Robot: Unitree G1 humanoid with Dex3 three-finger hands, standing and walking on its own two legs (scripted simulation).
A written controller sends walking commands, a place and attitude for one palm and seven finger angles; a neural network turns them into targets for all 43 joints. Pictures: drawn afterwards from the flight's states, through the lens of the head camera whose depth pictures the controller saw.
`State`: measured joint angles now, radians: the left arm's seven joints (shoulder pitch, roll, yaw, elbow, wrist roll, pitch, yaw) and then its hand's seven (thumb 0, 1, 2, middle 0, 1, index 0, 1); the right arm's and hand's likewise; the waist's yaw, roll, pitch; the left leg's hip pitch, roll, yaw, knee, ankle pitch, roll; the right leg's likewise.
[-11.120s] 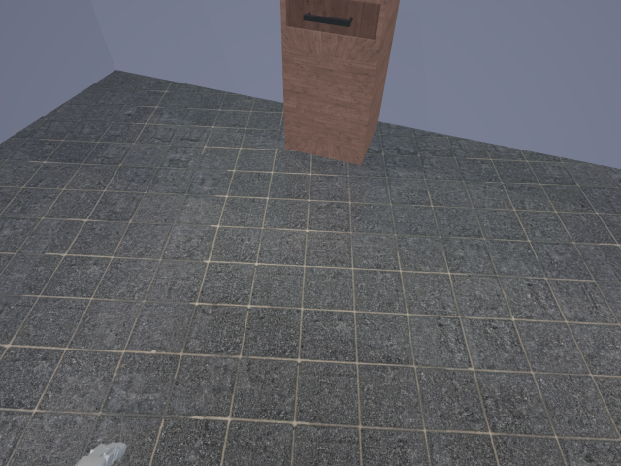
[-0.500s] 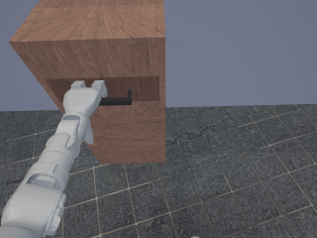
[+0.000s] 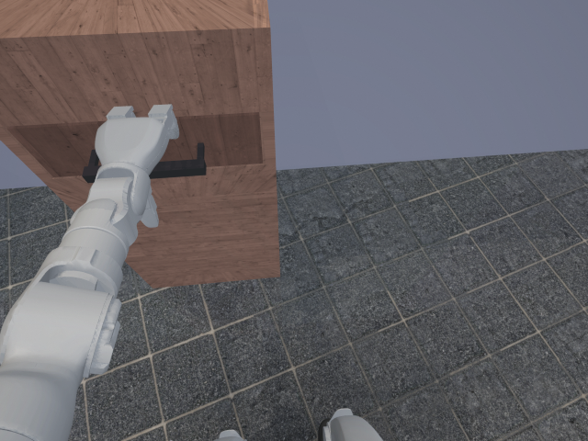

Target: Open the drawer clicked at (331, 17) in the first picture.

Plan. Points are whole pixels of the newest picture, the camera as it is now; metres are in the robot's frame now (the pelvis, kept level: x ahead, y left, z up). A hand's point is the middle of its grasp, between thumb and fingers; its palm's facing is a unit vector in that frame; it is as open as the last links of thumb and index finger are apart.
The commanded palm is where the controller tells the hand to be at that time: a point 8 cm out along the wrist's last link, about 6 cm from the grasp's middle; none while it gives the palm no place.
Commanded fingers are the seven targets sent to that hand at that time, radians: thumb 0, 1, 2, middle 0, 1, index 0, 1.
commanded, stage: move the hooked fingers above the handle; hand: left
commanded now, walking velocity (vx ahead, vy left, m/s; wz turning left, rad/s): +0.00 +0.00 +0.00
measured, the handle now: (147, 161) +0.57 +0.20 -0.03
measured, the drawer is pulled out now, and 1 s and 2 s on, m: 0.00 0.00 0.00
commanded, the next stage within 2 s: none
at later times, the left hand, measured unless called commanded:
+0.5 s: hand (133, 175) +0.49 +0.20 +0.03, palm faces -0.09 -0.02 -1.00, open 13.8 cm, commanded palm +0.49 +0.20 +0.07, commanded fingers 0.00 -0.50 0.30 -0.30 -1.20 -0.30 -1.20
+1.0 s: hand (132, 167) +0.51 +0.20 +0.02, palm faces -0.13 -0.03 -0.99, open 13.8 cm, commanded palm +0.50 +0.21 +0.07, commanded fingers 0.00 -0.50 0.30 -0.30 -1.20 -0.30 -1.20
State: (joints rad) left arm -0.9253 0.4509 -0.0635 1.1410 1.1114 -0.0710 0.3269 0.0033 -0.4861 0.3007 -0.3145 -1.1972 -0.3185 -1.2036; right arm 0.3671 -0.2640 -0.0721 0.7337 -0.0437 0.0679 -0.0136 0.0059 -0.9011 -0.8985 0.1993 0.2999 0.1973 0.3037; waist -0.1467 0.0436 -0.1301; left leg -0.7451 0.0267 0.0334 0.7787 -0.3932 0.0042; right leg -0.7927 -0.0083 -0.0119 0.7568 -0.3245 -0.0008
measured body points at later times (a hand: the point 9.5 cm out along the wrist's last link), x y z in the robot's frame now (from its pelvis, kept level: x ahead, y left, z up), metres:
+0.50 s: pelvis -0.01 +0.01 +0.00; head +0.10 +0.01 +0.44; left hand +0.49 +0.20 +0.08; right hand +0.00 -0.27 -0.13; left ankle -0.03 +0.12 -0.70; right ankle +0.01 -0.12 -0.70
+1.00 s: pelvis -0.01 +0.01 -0.01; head +0.11 +0.00 +0.43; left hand +0.51 +0.20 +0.08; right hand -0.03 -0.25 -0.13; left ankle -0.03 +0.12 -0.70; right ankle +0.01 -0.12 -0.70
